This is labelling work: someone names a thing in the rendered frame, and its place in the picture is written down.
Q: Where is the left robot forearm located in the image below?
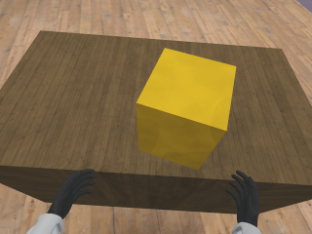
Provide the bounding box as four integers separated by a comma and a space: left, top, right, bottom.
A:
26, 214, 64, 234

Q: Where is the left robot hand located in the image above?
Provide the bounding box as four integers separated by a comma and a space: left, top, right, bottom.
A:
47, 169, 97, 219

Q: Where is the right robot forearm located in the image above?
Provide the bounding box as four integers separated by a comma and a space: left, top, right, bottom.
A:
231, 221, 262, 234

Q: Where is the pedestal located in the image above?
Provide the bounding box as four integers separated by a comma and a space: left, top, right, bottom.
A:
0, 30, 312, 215

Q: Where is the right robot hand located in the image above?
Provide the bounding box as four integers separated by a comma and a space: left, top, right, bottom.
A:
225, 171, 260, 227

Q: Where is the carton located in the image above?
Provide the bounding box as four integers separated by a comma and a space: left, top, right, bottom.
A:
136, 48, 237, 171

